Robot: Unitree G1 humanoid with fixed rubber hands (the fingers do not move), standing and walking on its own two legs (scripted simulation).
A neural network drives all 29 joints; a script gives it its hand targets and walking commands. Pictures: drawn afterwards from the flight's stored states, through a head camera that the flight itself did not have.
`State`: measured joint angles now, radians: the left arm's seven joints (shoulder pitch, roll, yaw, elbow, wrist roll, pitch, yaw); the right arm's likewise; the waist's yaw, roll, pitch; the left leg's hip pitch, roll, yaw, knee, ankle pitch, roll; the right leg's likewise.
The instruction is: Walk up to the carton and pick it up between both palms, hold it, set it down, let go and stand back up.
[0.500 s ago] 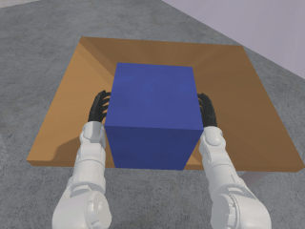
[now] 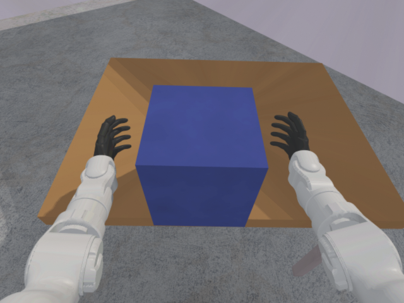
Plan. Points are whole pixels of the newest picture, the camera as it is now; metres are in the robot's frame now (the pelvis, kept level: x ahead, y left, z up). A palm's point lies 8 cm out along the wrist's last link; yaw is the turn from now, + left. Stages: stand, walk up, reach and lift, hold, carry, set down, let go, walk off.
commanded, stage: set down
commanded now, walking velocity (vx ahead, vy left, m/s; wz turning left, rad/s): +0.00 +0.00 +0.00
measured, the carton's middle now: (201, 159) +0.42 +0.04 +0.04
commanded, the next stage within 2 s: none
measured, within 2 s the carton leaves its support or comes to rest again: neither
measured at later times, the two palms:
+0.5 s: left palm (95, 112) +0.41 +0.24 +0.17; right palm (305, 112) +0.44 -0.15 +0.17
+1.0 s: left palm (88, 140) +0.36 +0.24 +0.15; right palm (317, 146) +0.38 -0.17 +0.15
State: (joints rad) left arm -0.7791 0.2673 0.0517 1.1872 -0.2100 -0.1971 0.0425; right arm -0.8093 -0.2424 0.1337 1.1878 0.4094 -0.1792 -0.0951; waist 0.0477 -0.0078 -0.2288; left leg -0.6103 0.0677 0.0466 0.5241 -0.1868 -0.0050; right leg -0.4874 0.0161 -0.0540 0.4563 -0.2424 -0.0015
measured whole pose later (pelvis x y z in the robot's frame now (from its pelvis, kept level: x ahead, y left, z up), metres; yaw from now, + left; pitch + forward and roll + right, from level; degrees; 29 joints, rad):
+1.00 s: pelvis -0.01 -0.01 +0.01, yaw +0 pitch +0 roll -1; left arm -0.58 0.31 0.17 0.40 -0.16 0.53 0.02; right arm -0.60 -0.25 0.05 0.53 0.39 0.32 -0.16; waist 0.02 -0.03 -0.02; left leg -0.22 0.05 0.05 0.35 -0.13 -0.01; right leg -0.12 0.01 -0.03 0.32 -0.20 -0.01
